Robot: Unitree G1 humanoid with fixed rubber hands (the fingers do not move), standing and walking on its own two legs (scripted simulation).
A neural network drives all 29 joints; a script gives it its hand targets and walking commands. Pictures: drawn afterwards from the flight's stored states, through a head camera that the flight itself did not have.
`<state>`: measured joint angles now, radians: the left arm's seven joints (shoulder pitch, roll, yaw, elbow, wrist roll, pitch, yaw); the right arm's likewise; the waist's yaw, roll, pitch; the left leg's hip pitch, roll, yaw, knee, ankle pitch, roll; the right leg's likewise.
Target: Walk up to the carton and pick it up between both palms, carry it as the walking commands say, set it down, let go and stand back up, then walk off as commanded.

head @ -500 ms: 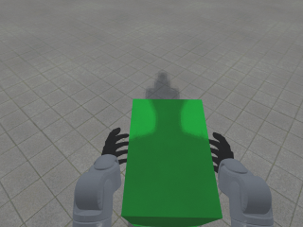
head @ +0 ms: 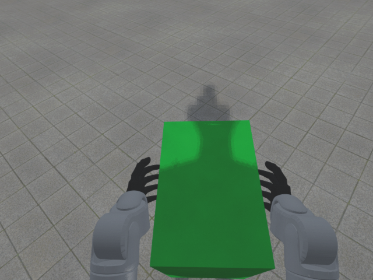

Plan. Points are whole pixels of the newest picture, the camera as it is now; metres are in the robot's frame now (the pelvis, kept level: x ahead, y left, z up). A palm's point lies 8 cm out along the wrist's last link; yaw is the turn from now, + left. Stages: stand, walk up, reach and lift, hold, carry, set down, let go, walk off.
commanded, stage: carry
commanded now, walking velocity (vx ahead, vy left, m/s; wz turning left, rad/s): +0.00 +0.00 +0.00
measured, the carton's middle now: (206, 205) +0.30 -0.01 +0.01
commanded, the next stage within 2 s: none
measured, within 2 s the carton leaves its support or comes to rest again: neither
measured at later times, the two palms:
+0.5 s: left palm (126, 210) +0.25 +0.14 +0.08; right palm (270, 215) +0.25 -0.12 +0.07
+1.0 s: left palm (125, 218) +0.24 +0.15 +0.06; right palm (265, 225) +0.24 -0.11 +0.04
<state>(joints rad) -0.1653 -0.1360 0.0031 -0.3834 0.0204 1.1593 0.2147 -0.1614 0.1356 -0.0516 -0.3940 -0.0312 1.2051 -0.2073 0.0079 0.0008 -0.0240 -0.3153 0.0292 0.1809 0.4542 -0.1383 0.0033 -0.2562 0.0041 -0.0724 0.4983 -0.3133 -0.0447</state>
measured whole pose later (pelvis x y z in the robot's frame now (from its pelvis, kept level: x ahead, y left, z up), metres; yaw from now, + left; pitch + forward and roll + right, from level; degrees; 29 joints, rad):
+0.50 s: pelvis -0.02 +0.01 +0.00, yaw +0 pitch +2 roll +0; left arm -0.17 -0.14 0.05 -0.20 0.02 1.11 0.21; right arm -0.16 0.13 -0.05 -0.17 -0.03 1.12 -0.21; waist 0.01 0.00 -0.11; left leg -0.32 0.03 0.18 0.48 -0.21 0.04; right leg -0.25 0.00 -0.07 0.50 -0.29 -0.04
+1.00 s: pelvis -0.03 +0.02 +0.00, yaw +0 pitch +1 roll +0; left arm -0.17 -0.14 0.06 -0.05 0.06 0.97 0.18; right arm -0.16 0.13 -0.06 -0.01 -0.04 0.96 -0.19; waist 0.01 0.03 -0.09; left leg -0.32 0.03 0.18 0.49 -0.20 0.05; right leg -0.25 0.00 -0.07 0.50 -0.28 -0.03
